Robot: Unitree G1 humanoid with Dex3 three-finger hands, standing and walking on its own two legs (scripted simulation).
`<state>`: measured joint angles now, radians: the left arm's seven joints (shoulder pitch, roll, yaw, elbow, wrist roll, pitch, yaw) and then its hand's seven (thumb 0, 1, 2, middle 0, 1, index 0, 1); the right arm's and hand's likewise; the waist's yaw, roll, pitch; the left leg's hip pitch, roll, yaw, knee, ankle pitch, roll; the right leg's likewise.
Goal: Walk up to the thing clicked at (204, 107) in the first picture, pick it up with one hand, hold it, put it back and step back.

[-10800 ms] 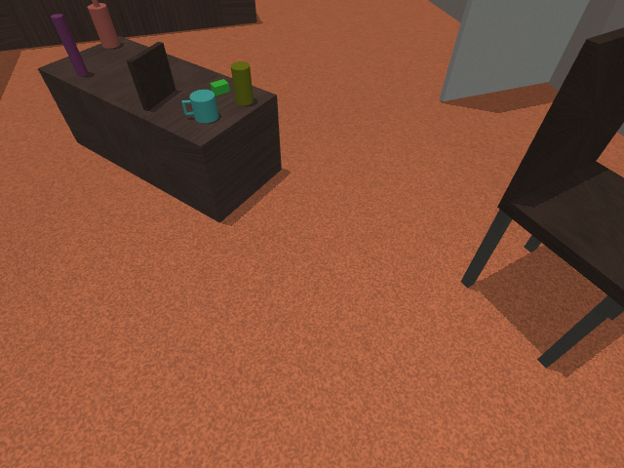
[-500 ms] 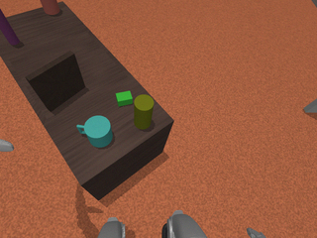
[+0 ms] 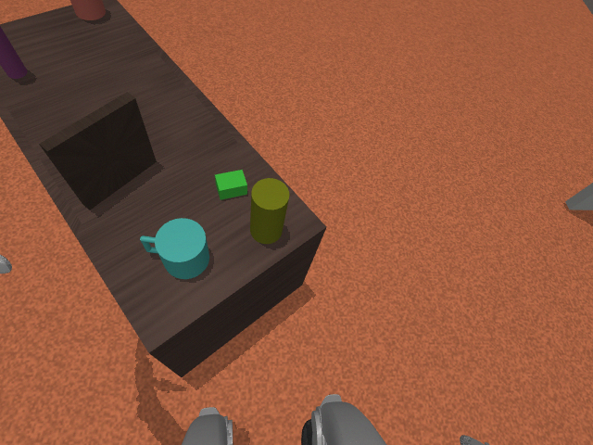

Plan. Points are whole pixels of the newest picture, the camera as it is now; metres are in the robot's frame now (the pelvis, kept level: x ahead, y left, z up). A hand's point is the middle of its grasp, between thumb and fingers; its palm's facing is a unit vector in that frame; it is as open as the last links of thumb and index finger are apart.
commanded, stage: go down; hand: left
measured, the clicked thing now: (175, 248) +0.49 +0.18 -0.25
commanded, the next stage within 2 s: none
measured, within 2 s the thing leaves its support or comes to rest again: neither
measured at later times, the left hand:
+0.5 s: hand out of the picture +0.43 +0.36 +0.04, palm faces +0.16 -0.99 -0.05, open 17.1 cm
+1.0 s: hand out of the picture +0.44 +0.36 +0.04, palm faces +0.16 -0.99 -0.04, open 17.0 cm
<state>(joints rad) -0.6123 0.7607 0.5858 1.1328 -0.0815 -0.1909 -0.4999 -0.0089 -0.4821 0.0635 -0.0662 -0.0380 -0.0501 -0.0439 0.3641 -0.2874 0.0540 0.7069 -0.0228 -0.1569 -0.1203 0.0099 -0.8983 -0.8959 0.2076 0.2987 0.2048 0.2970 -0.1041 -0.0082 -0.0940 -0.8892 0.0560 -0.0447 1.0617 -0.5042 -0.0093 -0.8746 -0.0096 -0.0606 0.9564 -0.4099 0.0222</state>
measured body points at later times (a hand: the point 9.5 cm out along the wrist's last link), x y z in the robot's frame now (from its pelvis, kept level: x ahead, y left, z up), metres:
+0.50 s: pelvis -0.01 +0.00 -0.01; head +0.13 +0.04 +0.42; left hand +0.41 +0.41 +0.04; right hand +0.03 -0.28 -0.11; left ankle +0.00 +0.12 -0.67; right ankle +0.02 -0.14 -0.67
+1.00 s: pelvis -0.01 +0.00 -0.02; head +0.14 +0.05 +0.40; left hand +0.43 +0.42 +0.05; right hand +0.02 -0.27 -0.11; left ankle +0.00 +0.12 -0.67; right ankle +0.02 -0.14 -0.67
